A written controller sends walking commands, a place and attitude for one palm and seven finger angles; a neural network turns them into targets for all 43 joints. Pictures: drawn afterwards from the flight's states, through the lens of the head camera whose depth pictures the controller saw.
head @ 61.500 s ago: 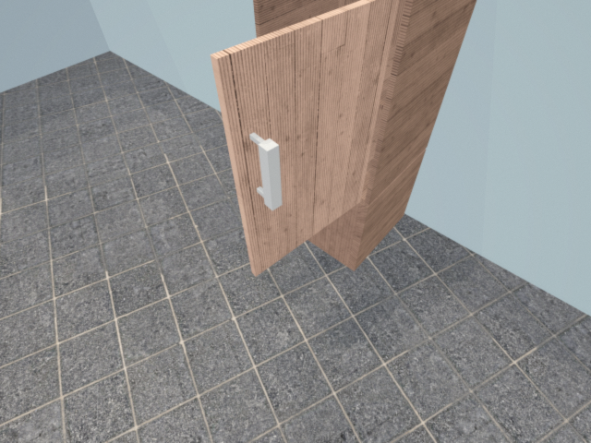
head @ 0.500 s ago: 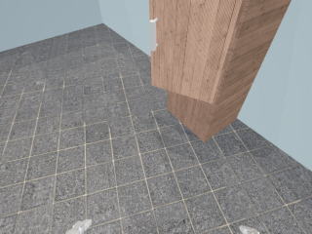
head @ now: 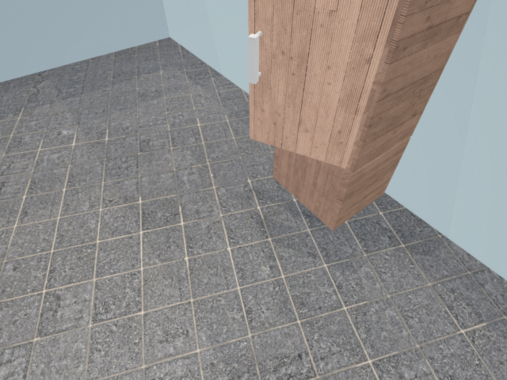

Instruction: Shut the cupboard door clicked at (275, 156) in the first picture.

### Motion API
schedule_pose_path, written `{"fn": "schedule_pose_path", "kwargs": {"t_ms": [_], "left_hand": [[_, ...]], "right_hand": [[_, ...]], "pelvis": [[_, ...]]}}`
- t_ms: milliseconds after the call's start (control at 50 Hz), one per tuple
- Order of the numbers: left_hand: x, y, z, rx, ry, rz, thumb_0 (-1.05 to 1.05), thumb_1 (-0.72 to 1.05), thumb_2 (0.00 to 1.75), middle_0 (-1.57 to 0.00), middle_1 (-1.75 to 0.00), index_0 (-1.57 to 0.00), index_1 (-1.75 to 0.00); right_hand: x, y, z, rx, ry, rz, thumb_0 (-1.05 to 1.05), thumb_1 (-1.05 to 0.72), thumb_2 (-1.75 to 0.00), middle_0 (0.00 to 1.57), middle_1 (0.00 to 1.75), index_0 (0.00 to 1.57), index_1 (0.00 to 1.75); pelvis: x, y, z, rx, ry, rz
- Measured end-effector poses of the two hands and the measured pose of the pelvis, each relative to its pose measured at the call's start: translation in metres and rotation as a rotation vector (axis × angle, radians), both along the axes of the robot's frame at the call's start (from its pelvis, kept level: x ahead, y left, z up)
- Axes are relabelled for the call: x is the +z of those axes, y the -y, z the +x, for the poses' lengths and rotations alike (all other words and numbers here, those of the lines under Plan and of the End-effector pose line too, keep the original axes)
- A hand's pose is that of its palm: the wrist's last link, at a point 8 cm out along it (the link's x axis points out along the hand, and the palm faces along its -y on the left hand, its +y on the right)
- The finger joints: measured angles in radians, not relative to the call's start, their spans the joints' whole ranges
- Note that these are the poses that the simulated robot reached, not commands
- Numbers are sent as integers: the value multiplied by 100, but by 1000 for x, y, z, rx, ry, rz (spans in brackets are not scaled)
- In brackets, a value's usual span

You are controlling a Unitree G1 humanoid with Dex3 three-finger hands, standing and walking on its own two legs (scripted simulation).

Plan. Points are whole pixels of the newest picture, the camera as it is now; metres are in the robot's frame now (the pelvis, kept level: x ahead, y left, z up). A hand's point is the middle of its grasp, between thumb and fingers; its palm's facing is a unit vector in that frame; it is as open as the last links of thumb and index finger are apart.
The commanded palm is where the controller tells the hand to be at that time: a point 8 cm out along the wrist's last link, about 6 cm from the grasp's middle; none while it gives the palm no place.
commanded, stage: let the arm hang, fingers relaxed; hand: left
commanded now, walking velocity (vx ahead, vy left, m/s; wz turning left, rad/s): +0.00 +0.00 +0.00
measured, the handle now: (256, 57) +1.05 +0.04 +0.02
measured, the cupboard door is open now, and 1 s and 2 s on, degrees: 27 27 27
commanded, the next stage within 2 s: look to check the result in 0.36 s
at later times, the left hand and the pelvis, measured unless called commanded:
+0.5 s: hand out of the picture +0.00 +0.17 -0.18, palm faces +0.01 -0.98 -0.18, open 7.3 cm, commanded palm none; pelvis +0.01 +0.00 +0.00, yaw +0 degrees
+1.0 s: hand out of the picture +0.06 +0.19 -0.17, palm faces -0.02 -0.97 -0.23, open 7.4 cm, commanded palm none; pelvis +0.03 -0.01 +0.00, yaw +0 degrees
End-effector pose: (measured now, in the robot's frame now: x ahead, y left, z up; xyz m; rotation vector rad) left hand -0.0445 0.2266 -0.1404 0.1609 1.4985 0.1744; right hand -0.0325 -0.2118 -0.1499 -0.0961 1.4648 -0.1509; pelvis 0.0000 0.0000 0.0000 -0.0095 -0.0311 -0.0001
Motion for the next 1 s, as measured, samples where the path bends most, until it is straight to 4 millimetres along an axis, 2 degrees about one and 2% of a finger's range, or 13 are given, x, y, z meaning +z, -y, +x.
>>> {"fn": "schedule_pose_path", "kwargs": {"t_ms": [280, 620, 1000], "left_hand": [[-10, 24, 35, -21, 83, -71, 1, 91, 90, -20, -30, -20, -30], [-3, 2, 45, -29, 56, -11, 1, 91, 90, -20, -30, -20, -30], [2, -12, 99, -64, 139, 18, 1, 91, 90, -20, -30, -20, -30]], "right_hand": [[5, 2, 16, -13, 45, -27, 0, -91, -89, 20, 30, 20, 30], [7, 18, 33, 0, 39, -47, 0, -91, -89, 20, 30, 20, 30], [16, 46, 83, 45, 105, -104, 0, -91, -89, 20, 30, 20, 30]], "pelvis": [[1, 0, 5, -3, -2, 4], [3, 4, 16, -3, -2, 4], [5, 6, 32, 2, -6, 5]]}}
